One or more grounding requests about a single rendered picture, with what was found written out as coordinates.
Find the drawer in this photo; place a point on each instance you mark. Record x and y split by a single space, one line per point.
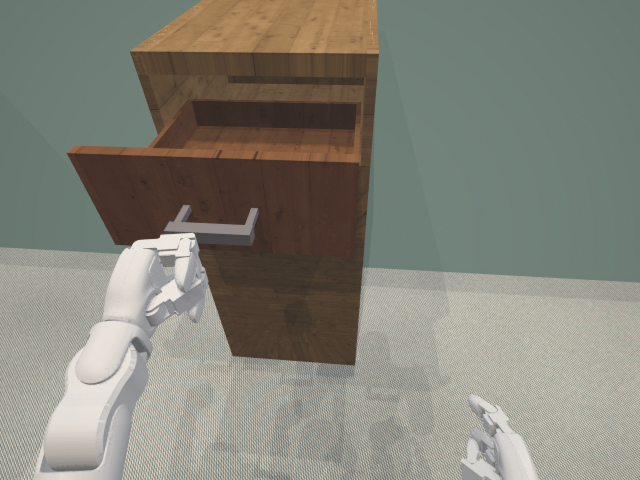
296 161

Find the left robot hand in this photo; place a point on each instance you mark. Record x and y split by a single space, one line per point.
138 277

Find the right robot hand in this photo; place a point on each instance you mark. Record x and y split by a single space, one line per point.
507 456

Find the handle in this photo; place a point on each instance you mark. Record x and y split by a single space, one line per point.
208 233

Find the left robot forearm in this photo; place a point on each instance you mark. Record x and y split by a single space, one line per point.
88 433

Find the cabinet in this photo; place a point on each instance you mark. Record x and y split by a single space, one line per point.
275 306

